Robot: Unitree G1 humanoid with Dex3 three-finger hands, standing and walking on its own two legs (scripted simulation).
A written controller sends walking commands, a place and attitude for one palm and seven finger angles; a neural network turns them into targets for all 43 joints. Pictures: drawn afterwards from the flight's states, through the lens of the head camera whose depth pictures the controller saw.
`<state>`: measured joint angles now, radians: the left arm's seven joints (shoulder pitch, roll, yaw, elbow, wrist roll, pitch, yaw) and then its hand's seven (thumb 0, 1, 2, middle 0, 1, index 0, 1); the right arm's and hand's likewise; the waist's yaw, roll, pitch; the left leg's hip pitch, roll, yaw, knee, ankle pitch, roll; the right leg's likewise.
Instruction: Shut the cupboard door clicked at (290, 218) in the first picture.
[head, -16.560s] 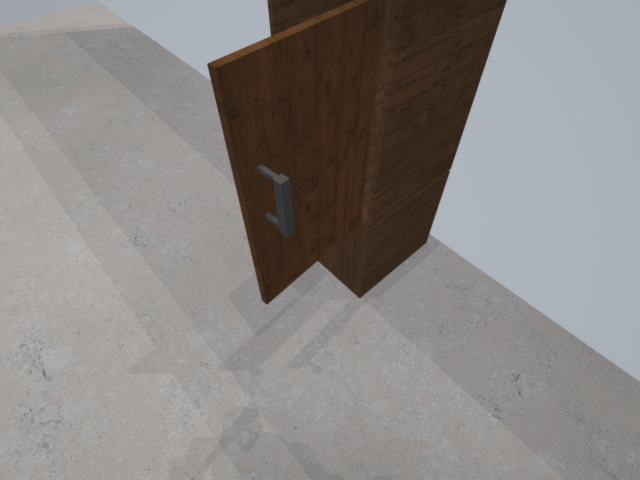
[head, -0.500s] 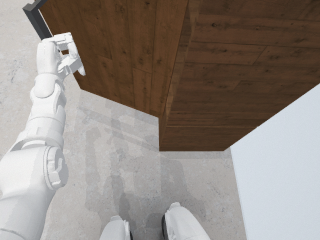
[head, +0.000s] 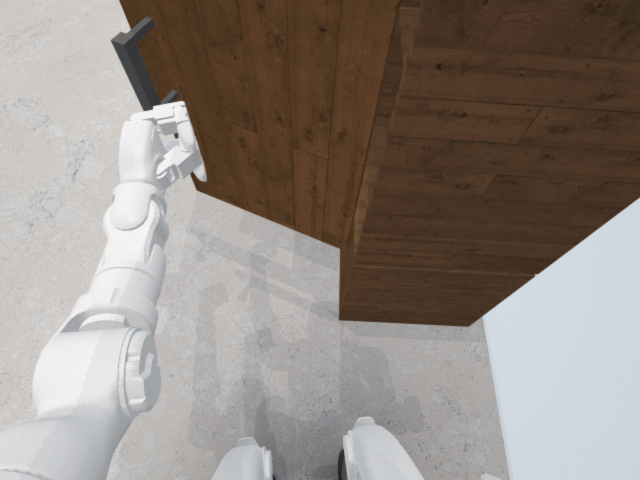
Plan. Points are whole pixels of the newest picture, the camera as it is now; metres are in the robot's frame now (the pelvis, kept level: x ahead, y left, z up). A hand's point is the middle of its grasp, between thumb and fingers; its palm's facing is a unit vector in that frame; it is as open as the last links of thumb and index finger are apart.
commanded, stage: draw the hand back to the body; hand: left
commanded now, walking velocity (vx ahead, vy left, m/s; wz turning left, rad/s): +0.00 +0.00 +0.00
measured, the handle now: (151, 73) +0.66 +0.19 +0.07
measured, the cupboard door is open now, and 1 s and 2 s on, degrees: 68 68 68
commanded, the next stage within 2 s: step back with the hand held close in 1.48 s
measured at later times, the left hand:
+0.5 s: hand (100, 234) +0.35 +0.17 +0.15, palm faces +0.04 -0.99 -0.15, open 3.1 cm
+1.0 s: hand out of the picture +0.24 +0.25 +0.22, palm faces +0.42 -0.83 -0.37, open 5.3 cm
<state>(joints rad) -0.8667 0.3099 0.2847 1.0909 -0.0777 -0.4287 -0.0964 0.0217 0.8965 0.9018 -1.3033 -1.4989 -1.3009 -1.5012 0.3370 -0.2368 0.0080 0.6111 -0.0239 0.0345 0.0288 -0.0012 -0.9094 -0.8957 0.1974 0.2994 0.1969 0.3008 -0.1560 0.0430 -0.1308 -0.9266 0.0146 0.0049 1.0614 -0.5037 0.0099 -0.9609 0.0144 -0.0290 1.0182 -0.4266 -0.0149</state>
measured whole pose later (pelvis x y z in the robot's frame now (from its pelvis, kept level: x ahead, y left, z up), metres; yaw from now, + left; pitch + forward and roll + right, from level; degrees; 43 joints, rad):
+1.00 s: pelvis +0.04 -0.01 +0.08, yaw +2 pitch -3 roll +0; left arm 0.35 0.32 0.26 -0.24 -0.07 -0.02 0.08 0.02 0.89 0.90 -0.58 -0.71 -0.58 -0.71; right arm 0.19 -0.21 0.04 0.61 0.00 -0.04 -0.07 0.01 -0.91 -0.90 0.20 0.30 0.20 0.30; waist 0.07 0.09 -0.01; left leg -0.06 0.00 -0.01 0.39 -0.28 0.00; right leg -0.10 0.00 -0.04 0.40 -0.25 -0.02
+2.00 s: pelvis -0.01 +0.02 +0.07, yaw +0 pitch +0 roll +0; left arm 0.54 0.42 0.41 -0.42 -0.06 -0.14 0.13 0.02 0.89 0.90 -0.22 -0.30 -0.21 -0.30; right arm 0.20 -0.24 -0.03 0.57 0.02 0.03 -0.10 0.01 -0.91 -0.90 0.20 0.30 0.20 0.30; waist 0.00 0.04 -0.01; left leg -0.25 -0.04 0.03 0.50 -0.26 0.05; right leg -0.29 -0.03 0.00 0.49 -0.20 0.03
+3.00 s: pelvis -0.12 +0.02 +0.07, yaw +2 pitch +5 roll -4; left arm 0.53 0.41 0.48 -0.51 -0.05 -0.27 0.17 0.02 0.89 0.90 -0.21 -0.30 -0.21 -0.30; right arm 0.20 -0.16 0.00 0.65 -0.02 -0.12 -0.07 0.01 -0.91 -0.90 0.20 0.30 0.20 0.30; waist 0.03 0.02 -0.07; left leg -0.50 0.05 0.00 0.52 -0.11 0.03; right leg -0.22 0.07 0.00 0.61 -0.38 0.01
